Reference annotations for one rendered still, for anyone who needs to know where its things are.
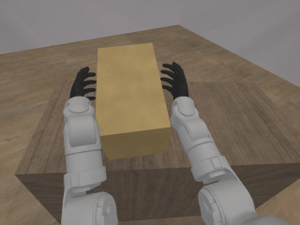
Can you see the robot left upper arm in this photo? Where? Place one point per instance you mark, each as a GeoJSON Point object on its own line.
{"type": "Point", "coordinates": [90, 209]}

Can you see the pedestal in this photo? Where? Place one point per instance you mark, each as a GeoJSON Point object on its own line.
{"type": "Point", "coordinates": [260, 144]}

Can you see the carton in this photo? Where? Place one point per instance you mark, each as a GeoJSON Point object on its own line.
{"type": "Point", "coordinates": [131, 110]}

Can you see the robot right upper arm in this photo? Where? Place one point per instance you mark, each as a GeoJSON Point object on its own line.
{"type": "Point", "coordinates": [227, 202]}

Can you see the robot right forearm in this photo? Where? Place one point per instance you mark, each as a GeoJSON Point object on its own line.
{"type": "Point", "coordinates": [207, 164]}

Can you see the left robot hand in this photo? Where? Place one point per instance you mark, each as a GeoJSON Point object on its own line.
{"type": "Point", "coordinates": [79, 83]}

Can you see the right robot hand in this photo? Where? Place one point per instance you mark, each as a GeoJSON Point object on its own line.
{"type": "Point", "coordinates": [179, 82]}

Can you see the robot left forearm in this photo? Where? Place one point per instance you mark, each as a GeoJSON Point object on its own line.
{"type": "Point", "coordinates": [82, 145]}

